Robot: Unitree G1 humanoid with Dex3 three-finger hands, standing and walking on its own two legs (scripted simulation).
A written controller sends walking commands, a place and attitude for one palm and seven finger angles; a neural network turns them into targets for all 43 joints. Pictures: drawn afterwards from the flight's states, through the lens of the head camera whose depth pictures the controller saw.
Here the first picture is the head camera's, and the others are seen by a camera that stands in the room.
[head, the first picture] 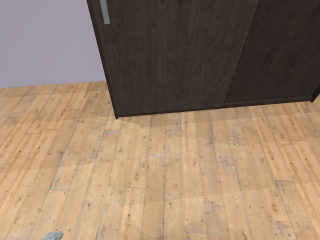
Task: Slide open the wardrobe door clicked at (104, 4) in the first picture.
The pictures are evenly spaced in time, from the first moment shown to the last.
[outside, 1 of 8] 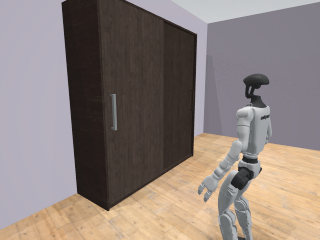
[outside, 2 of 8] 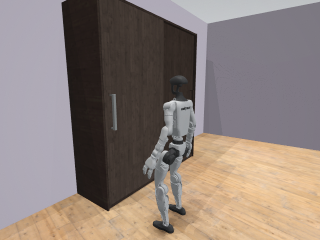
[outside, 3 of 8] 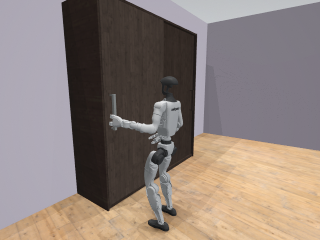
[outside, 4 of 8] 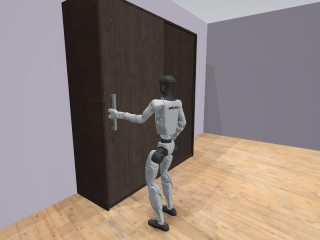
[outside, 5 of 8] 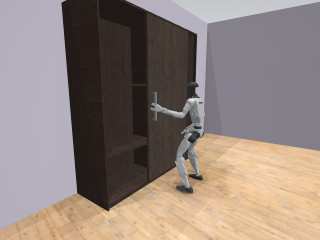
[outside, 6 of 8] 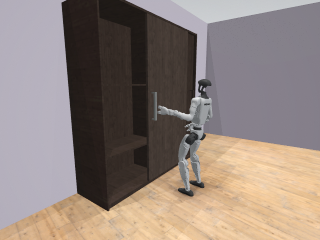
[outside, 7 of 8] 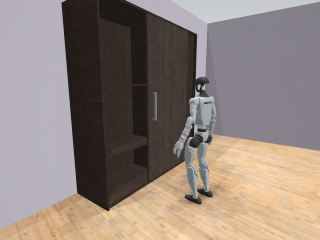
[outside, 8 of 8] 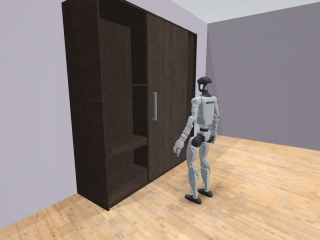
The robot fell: no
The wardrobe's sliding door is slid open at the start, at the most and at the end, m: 0.00 0.62 0.61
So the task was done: yes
